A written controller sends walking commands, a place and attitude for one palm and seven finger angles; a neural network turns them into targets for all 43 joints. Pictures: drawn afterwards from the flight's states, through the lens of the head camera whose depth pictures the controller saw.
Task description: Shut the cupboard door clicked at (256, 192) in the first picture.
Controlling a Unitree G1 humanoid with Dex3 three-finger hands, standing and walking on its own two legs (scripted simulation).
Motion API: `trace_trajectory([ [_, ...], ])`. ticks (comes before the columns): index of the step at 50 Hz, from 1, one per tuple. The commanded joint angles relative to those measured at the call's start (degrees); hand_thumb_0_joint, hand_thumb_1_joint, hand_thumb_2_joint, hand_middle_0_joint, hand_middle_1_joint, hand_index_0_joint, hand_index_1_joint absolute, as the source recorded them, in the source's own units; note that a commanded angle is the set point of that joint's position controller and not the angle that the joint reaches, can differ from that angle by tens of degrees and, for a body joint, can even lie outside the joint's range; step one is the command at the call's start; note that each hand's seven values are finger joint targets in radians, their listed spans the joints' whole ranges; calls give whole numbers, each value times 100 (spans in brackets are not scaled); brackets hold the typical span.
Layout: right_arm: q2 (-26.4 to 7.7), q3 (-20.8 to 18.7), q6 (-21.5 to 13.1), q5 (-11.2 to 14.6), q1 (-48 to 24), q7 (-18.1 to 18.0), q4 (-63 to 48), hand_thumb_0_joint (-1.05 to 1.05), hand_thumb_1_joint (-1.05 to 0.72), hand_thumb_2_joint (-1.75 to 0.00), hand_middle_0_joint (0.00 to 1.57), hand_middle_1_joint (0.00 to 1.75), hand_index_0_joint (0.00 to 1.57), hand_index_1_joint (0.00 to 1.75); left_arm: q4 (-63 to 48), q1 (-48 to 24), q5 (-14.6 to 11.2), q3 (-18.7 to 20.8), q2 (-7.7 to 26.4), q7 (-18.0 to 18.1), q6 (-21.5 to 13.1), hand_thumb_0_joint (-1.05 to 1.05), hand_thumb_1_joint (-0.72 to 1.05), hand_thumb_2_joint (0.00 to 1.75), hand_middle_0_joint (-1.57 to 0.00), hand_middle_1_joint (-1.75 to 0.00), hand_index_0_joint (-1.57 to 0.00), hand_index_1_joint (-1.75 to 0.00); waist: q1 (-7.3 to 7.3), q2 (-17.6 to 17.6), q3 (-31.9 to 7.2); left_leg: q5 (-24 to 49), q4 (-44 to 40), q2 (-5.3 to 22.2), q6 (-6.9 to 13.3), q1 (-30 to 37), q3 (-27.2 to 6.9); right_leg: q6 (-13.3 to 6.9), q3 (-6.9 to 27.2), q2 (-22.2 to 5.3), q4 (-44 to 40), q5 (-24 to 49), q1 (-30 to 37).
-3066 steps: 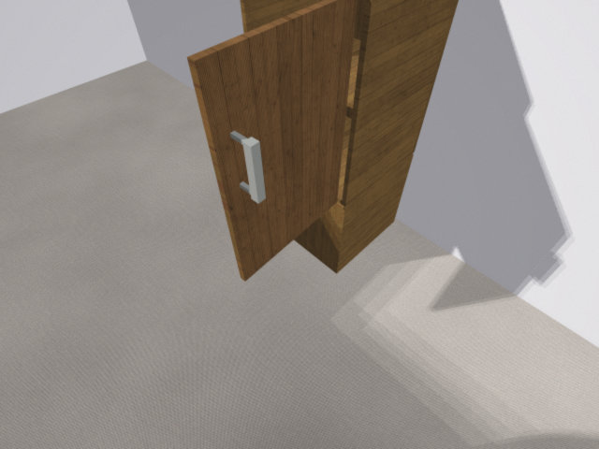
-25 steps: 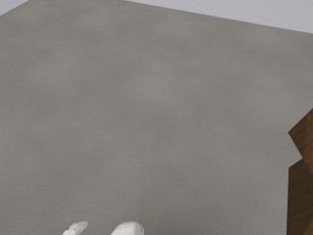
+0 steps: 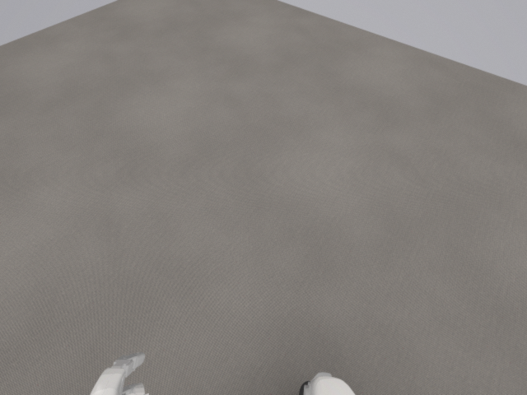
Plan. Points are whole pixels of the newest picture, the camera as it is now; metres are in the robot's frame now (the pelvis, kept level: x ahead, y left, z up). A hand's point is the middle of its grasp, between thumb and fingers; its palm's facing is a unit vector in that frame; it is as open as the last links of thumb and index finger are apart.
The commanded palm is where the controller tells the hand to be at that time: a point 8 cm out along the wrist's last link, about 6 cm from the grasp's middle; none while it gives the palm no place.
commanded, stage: walk to a spot facing it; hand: left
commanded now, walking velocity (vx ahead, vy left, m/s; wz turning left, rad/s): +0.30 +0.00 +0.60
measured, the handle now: out of the picture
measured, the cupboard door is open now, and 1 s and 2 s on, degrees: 29 29 29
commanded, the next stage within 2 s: turn to face it in 0.44 s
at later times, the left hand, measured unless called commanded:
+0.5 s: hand out of the picture +0.09 +0.23 -0.19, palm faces +0.37 -0.91 -0.21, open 7.4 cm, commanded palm none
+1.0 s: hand (150, 344) +0.22 +0.22 -0.16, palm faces +0.27 -0.94 -0.20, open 7.4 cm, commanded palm none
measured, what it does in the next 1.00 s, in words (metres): walks ahead: right foot, then left foot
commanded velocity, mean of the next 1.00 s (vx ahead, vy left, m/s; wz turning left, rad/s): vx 0.03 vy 0.00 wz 0.01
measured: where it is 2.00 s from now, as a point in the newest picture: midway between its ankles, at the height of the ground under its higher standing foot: (249, 375)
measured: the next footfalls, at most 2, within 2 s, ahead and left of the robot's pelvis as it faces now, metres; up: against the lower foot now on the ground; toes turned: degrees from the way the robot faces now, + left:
right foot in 0.02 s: +0.14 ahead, -0.14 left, +0.00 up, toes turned -3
left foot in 0.44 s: +0.22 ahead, +0.14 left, +0.00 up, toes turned +24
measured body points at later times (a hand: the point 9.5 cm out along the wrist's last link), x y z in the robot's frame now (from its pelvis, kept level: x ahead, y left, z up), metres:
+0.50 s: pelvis +0.15 +0.03 -0.01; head +0.20 +0.08 +0.43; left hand +0.07 +0.27 -0.18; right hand +0.38 -0.17 -0.12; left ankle +0.18 +0.13 -0.73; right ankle +0.11 -0.13 -0.67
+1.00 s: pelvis +0.23 +0.03 +0.01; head +0.28 +0.04 +0.46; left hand +0.21 +0.27 -0.14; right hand +0.37 -0.19 -0.14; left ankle +0.17 +0.13 -0.68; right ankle +0.27 -0.09 -0.73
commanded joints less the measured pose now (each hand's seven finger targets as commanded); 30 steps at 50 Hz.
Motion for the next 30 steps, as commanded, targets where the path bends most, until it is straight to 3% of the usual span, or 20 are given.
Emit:
trace_trajectory([
  [1, -549, -220, -233, 154, -462, -41, -654, 0, -90, -90, 20, 30, 20, 30, 192, 2334, 105, 460, 1670, 175, -280, 0, 90, 90, -20, -30, -20, -30, 1278, -2295, -1340, -936, 3346, -519, 299, -3173, 315, -626, 2644, -2052, -2063, -1691, 4090],
  [2, -630, -252, -160, 108, -468, -35, -730, 0, -90, -90, 20, 30, 20, 30, 134, 2034, 32, 395, 1647, 224, -229, 0, 90, 90, -20, -30, -20, -30, 998, -2230, -1041, -1220, 4678, -309, 360, -3449, -18, -779, 3602, -2477, -2854, -2788, 3255],
  [3, -664, -279, -129, 37, -402, 6, -675, 0, -90, -90, 20, 30, 20, 30, -22, 1422, 28, 332, 1396, 245, -224, 0, 90, 90, -20, -30, -20, -30, 691, -1684, -431, -668, 5130, -27, 378, -3592, -88, -794, 3353, -2376, -3082, -3496, 2449],
  [4, -565, -299, -99, 24, -410, 26, -592, 0, -90, -90, 20, 30, 20, 30, -112, 907, 58, 283, 1070, 294, -219, 0, 90, 90, -20, -30, -20, -30, 427, -1547, -224, -166, 5299, 177, 359, -3501, -24, -741, 2959, -2239, -3049, -3448, 1858],
  [6, -542, -263, -14, -12, -657, 101, -524, 0, -90, -90, 20, 30, 20, 30, -174, 537, 74, 156, 641, 306, -280, 0, 90, 90, -20, -30, -20, -30, 200, -1116, -131, 391, 5043, 519, 192, -3135, 40, -723, 1307, -1850, -2782, -1670, 1175],
  [7, -436, -244, 19, 4, -631, 134, -518, 0, -90, -90, 20, 30, 20, 30, -152, 559, 75, 146, 569, 300, -323, 0, 90, 90, -20, -30, -20, -30, 133, -945, -231, 525, 4761, 496, 144, -3042, 159, -696, 671, -1714, -2667, -877, 1275],
  [8, -355, -233, 58, 23, -671, 154, -534, 0, -90, -90, 20, 30, 20, 30, -109, 635, 67, 143, 557, 298, -347, 0, 90, 90, -20, -30, -20, -30, 109, -862, -288, 600, 4479, 450, 89, -3068, 280, -704, 269, -1625, -2565, -129, 1420],
  [11, -253, -205, 118, 40, -980, 193, -674, 0, -90, -90, 20, 30, 20, 30, 28, 845, 56, 164, 598, 318, -370, 0, 90, 90, -20, -30, -20, -30, 153, -896, -362, 583, 3564, 444, -40, -3167, 568, -820, -414, -1654, -2317, 1555, 1935],
  [14, -169, -147, 106, 45, -1318, 242, -853, 0, -90, -90, 20, 30, 20, 30, 138, 964, 63, 178, 667, 325, -340, 0, 90, 90, -20, -30, -20, -30, 217, -913, -402, 687, 2476, 389, -34, -2998, 827, -742, -824, -1620, -1988, 2397, 2264],
  [17, -302, -115, 55, 43, -1549, 249, -1033, 0, -90, -90, 20, 30, 20, 30, 116, 1052, 67, 249, 880, 330, -283, 0, 90, 90, -20, -30, -20, -30, 319, -859, -487, 674, 1569, 229, 56, -2561, 1082, -700, -906, -1798, -1412, 3082, 2518],
  [19, -622, -195, 30, 5, -1008, 229, -969, 0, -90, -90, 20, 30, 20, 30, 84, 980, 38, 285, 986, 325, -235, 0, 90, 90, -20, -30, -20, -30, 6, -616, -802, 1237, 722, 10, 127, -1328, 1130, -490, -1165, -1663, -324, 2997, 2161],
  [20, -1047, -308, 6, -12, -416, 192, -848, 0, -90, -90, 20, 30, 20, 30, -4, 954, -6, 262, 915, 306, -200, 0, 90, 90, -20, -30, -20, -30, -319, 213, -1251, 2412, 370, 258, 244, -81, 683, -257, -1307, -1403, 835, 1880, 1364],
  [21, -1814, -480, -41, -57, 125, 127, -810, 0, -90, -90, 20, 30, 20, 30, -230, 953, -77, 162, 513, 253, -144, 0, 90, 90, -20, -30, -20, -30, -513, 1995, -1588, 4780, 92, 2054, 1065, 877, -1767, 207, -1208, -352, 2514, -2393, -405],
  [22, -2059, -501, 36, 44, 318, 27, -724, 0, -90, -90, 20, 30, 20, 30, -411, 708, -28, 112, 625, 312, -33, 0, 90, 90, -20, -30, -20, -30, -604, 1622, -1999, 5069, -127, 2500, 1522, 1014, -2311, 110, -203, -172, 3330, -2849, -736],
  [23, -1970, -459, 66, 38, 61, -15, -806, 0, -90, -90, 20, 30, 20, 30, -532, 577, -15, 142, 640, 335, -19, 0, 90, 90, -20, -30, -20, -30, -431, 918, -1552, 3940, -242, 2494, 1618, 393, -2022, 45, 26, -344, 3363, -2598, -750],
  [24, -1725, -402, 34, 12, -339, -61, -1019, 0, -90, -90, 20, 30, 20, 30, -526, 427, -1, 155, 565, 357, -4, 0, 90, 90, -20, -30, -20, -30, -279, 841, -1217, 3476, -321, 2129, 1431, -103, -1952, 80, 37, -344, 3339, -2252, -829],
  [25, -1576, -359, 36, 8, -711, -108, -1095, 0, -90, -90, 20, 30, 20, 30, -384, 414, 5, 173, 583, 342, 29, 0, 90, 90, -20, -30, -20, -30, -182, 1157, -1066, 3244, -396, 1909, 1276, -452, -1758, 137, 224, -404, 3324, -1854, -803],
  [26, -1376, -297, 44, 3, -952, -131, -1129, 0, -90, -90, 20, 30, 20, 30, -307, 421, 14, 188, 626, 319, 68, 0, 90, 90, -20, -30, -20, -30, -78, 1071, -887, 3322, -428, 1653, 1155, -763, -1464, 161, 351, -407, 3212, -1472, -615],
  [27, -1255, -250, 32, -4, -1097, -151, -1155, 0, -90, -90, 20, 30, 20, 30, -247, 619, 16, 185, 562, 300, 100, 0, 90, 90, -20, -30, -20, -30, 84, 913, -894, 3559, -398, 1492, 1070, -756, -1128, 175, 309, -353, 3095, -1216, -501],
  [30, -1037, -143, -56, 13, -1117, -204, -1087, 0, -90, -90, 20, 30, 20, 30, 16, 1071, 0, 73, 345, 292, 122, 0, 90, 90, -20, -30, -20, -30, 272, 475, -1397, 4169, -318, 1389, 1090, -430, -558, 146, 222, -181, 2497, -954, -74],
])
